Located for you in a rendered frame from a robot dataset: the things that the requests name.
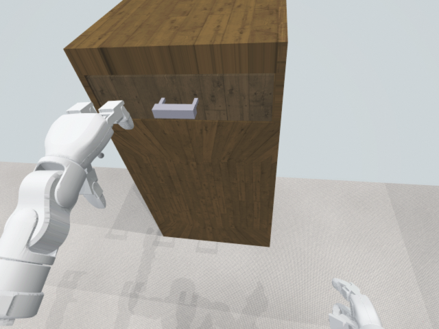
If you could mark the handle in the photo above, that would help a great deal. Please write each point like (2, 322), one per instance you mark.
(175, 111)

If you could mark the cabinet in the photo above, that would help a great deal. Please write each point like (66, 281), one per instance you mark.
(206, 180)

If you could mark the left robot hand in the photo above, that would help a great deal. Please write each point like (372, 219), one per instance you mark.
(81, 135)

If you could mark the right robot hand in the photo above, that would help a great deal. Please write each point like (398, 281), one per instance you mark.
(361, 313)

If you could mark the drawer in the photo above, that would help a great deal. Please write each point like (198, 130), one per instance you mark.
(224, 97)

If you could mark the robot left forearm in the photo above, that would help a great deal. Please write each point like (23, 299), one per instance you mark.
(34, 232)

